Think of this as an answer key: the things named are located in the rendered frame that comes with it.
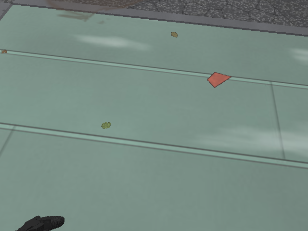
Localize left robot hand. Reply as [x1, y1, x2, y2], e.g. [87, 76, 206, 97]
[15, 216, 64, 231]

